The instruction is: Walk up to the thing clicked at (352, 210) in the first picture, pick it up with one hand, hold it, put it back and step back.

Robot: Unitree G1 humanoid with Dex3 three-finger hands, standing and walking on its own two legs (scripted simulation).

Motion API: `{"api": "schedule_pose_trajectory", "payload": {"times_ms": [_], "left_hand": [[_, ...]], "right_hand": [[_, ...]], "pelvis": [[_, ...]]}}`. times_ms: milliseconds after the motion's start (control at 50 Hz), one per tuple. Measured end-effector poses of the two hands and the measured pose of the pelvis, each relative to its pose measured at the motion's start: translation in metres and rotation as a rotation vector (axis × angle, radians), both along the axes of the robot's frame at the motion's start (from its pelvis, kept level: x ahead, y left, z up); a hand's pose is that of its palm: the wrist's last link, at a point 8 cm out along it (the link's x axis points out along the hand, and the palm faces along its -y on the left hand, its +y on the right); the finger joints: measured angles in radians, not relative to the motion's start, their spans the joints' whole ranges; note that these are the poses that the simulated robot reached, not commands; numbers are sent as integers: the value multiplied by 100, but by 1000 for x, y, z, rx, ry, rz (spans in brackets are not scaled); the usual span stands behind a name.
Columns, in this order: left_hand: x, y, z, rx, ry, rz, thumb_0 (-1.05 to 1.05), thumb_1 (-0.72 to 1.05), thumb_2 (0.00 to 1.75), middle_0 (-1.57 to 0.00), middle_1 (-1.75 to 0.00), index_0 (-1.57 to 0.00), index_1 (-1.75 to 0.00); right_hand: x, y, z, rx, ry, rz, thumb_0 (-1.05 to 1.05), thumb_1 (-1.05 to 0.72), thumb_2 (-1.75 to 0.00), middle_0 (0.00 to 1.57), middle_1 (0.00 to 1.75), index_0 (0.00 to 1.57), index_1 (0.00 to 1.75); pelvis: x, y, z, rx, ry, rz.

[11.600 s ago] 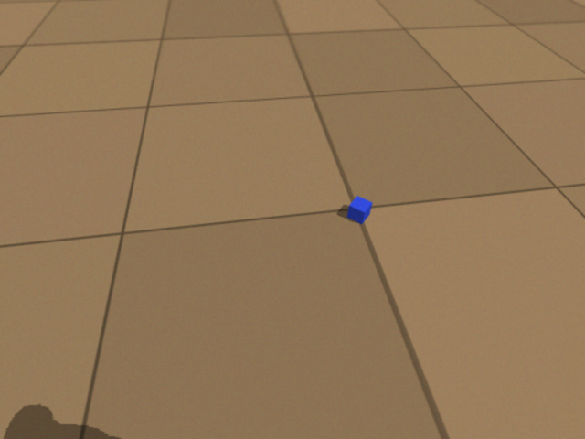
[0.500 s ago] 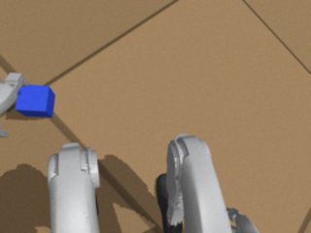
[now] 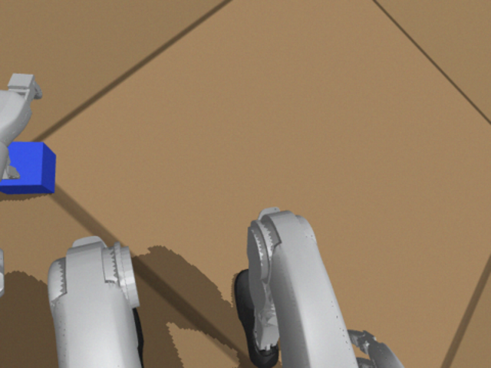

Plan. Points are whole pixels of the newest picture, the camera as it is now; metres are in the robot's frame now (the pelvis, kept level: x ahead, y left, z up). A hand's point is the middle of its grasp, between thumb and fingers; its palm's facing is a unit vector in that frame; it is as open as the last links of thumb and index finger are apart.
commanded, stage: approach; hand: left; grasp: from above
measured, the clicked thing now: (24, 169) +0.47 +0.31 -0.28
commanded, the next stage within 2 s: rest palm in 1.18 s
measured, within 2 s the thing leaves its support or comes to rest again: neither
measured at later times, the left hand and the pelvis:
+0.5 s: hand out of the picture +0.39 +0.33 -0.17, palm faces -0.47 -0.07 -0.88, open 13.7 cm; pelvis -0.01 +0.01 +0.00, yaw +0 degrees
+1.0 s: hand out of the picture +0.44 +0.32 -0.15, palm faces -0.63 -0.06 -0.77, open 13.4 cm; pelvis -0.01 +0.01 +0.02, yaw +0 degrees
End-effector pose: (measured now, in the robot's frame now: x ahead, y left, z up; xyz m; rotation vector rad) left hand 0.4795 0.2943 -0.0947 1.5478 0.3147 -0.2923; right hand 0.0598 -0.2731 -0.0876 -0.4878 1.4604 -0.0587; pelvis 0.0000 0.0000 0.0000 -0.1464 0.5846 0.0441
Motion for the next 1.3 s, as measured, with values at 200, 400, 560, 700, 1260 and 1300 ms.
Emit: {"api": "schedule_pose_trajectory", "payload": {"times_ms": [200,400,560,700,1260,1300], "left_hand": [[-11,14,7,46,153,96,0,-45,92,-8,-106,-11,-102],[-73,45,-16,-95,239,9,0,-43,89,-9,-107,-13,-102],[-75,35,-15,-102,21,-107,0,-45,90,-9,-107,-12,-102],[-37,35,22,12,-120,-1,0,-46,92,-9,-106,-12,-102],[-59,8,-19,-113,13,-151,0,-45,91,-11,-104,-13,-100],[-56,13,-12,-77,-39,-121,0,-45,92,-11,-103,-13,-100]], "right_hand": [[-27,5,9,36,51,-74,0,-92,-89,20,30,20,30],[-8,0,12,-8,76,53,0,-92,-89,20,30,21,30],[39,2,7,-56,-32,108,0,-92,-89,20,30,20,30],[64,16,3,-15,-153,86,0,-92,-89,20,30,20,30],[-4,-13,16,-86,50,32,0,-92,-89,20,30,21,30],[9,-13,11,-83,-4,48,0,-91,-89,20,30,20,30]], "pelvis": [[-2,2,16,1,5,1],[-8,3,10,-17,-42,6],[-8,10,-4,-25,-70,16],[-9,11,1,-12,-25,22],[-8,3,-2,-10,-66,2],[-10,3,-5,-2,-67,5]]}}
